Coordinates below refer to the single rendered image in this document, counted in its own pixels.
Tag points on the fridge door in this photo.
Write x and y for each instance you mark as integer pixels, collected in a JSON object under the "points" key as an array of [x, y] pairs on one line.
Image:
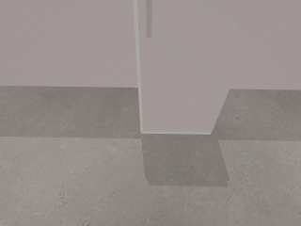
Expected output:
{"points": [[189, 63]]}

